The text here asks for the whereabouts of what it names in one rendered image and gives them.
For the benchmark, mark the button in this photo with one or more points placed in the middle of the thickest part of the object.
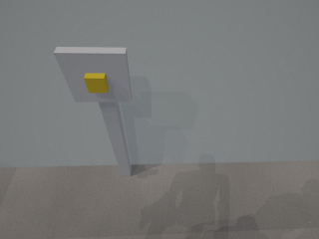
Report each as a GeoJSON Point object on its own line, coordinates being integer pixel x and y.
{"type": "Point", "coordinates": [96, 83]}

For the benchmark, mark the panel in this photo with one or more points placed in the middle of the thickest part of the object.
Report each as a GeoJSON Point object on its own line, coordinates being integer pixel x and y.
{"type": "Point", "coordinates": [75, 63]}

